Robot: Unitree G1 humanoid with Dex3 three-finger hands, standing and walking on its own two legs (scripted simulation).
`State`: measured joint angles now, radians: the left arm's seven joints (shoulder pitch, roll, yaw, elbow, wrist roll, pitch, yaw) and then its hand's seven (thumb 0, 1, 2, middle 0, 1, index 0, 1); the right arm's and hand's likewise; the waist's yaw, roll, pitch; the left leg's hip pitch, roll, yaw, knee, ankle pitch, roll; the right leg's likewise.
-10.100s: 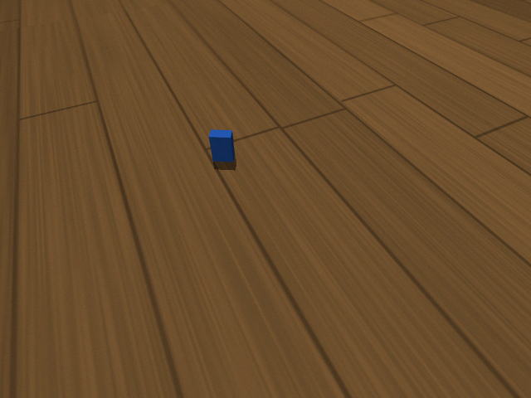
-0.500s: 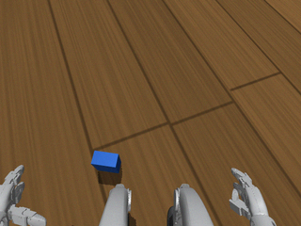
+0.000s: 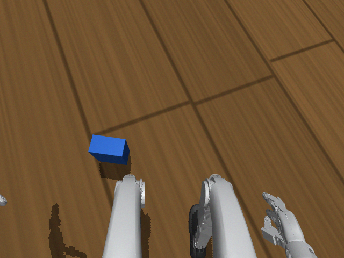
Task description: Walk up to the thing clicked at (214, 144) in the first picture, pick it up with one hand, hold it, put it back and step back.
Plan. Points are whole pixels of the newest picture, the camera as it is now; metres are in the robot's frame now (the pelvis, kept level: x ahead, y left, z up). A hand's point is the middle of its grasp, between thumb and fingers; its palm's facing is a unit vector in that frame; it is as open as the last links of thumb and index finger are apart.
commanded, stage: go down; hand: left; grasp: from the side
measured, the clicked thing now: (111, 151) +0.42 +0.23 -0.42
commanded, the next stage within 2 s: approach in 1.34 s
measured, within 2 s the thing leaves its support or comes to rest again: neither
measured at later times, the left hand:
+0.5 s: hand out of the picture +0.32 +0.42 -0.08, palm faces +0.24 -0.96 -0.14, open 17.5 cm
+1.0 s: hand out of the picture +0.33 +0.43 -0.11, palm faces +0.22 -0.97 -0.11, open 17.4 cm
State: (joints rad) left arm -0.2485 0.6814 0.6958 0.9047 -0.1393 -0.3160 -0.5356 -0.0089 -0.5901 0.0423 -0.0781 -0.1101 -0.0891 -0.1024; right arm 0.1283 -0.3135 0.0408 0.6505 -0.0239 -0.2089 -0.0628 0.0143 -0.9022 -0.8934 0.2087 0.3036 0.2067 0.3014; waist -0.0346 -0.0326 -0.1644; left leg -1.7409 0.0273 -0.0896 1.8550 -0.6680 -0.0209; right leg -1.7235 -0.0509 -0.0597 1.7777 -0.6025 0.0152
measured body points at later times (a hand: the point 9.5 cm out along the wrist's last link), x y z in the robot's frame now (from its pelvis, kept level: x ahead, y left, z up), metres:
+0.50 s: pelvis -0.01 +0.00 -0.07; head +0.19 +0.06 +0.33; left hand +0.30 +0.47 -0.07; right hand +0.17 -0.27 -0.17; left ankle +0.07 +0.13 -0.47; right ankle +0.09 -0.13 -0.47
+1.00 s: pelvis -0.02 +0.01 -0.10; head +0.18 +0.07 +0.30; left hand +0.31 +0.48 -0.10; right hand +0.14 -0.27 -0.20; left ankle +0.07 +0.13 -0.47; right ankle +0.09 -0.13 -0.47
